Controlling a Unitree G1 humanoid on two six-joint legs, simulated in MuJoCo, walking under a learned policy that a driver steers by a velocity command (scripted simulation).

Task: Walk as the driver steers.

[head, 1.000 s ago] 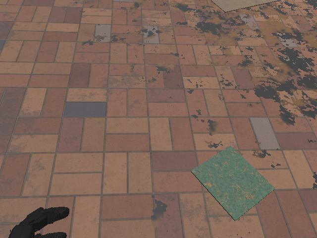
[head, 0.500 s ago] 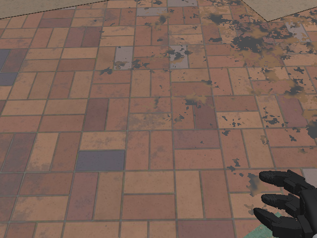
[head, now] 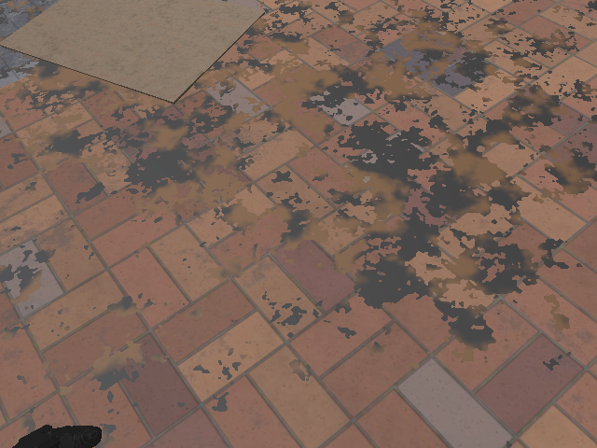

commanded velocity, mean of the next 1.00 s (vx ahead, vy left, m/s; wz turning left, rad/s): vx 1.00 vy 0.00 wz -0.39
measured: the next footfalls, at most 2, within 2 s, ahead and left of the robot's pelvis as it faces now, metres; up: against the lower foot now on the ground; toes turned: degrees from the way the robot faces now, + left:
left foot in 0.42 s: +0.63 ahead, +0.07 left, +0.00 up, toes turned -23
right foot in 0.90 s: +0.97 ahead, -0.34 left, +0.00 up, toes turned -23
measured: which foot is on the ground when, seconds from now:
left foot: up 0.00-0.40, down 0.42-0.92, up 0.94-1.00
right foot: down 0.00-0.44, up 0.46-0.88, down 0.90-1.00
